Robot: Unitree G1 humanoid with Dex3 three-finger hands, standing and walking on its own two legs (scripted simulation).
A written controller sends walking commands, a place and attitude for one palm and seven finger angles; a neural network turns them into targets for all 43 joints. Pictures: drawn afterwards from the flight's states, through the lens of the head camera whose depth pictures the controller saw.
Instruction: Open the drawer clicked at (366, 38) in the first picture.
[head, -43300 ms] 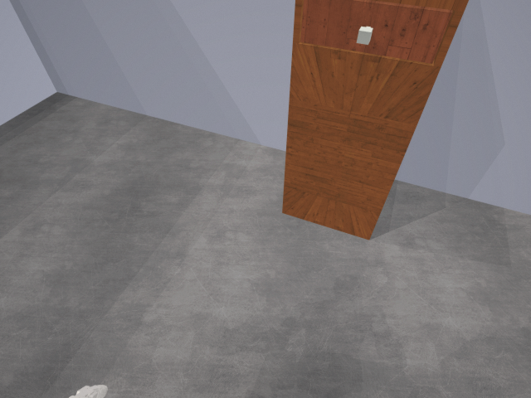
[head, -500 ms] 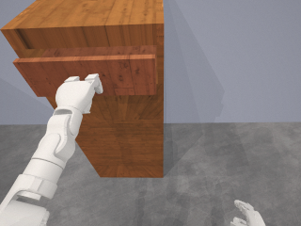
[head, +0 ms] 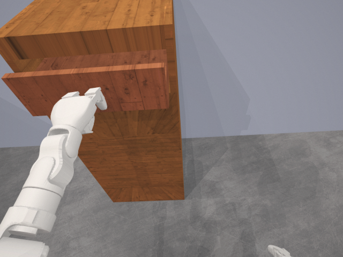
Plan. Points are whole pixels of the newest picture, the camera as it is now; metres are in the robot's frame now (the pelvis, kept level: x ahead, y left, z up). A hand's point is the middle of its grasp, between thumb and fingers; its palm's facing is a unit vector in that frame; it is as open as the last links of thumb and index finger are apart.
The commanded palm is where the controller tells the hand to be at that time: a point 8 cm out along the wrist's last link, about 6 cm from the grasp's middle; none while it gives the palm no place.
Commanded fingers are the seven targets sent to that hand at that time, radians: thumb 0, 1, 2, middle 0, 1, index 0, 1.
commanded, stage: pull the drawer open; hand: left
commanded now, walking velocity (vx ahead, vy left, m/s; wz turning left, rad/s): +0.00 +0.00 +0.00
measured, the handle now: (87, 103) +0.44 +0.21 +0.14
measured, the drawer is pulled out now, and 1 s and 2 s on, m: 0.07 0.18 0.22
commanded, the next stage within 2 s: none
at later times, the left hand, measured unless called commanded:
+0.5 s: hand (74, 166) +0.28 +0.21 +0.11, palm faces +0.07 -0.14 -0.99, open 6.2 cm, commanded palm +0.26 +0.23 +0.18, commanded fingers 0.00 0.90 0.90 -0.40 -1.35 -0.40 -1.35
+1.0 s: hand (72, 165) +0.28 +0.21 +0.12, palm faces +0.04 -0.09 -1.00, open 6.3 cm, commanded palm +0.26 +0.23 +0.18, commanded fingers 0.00 0.90 0.90 -0.40 -1.35 -0.40 -1.35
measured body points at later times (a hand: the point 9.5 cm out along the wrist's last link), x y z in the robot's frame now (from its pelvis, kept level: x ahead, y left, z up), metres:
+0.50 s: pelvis +0.01 +0.00 +0.00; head +0.01 -0.04 +0.45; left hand +0.27 +0.21 +0.17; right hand +0.26 -0.20 -0.08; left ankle -0.01 +0.11 -0.73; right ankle -0.05 -0.09 -0.73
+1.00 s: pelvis -0.04 -0.02 +0.00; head -0.04 -0.06 +0.45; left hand +0.28 +0.21 +0.17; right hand +0.16 -0.24 -0.11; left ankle -0.01 +0.11 -0.73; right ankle -0.05 -0.09 -0.73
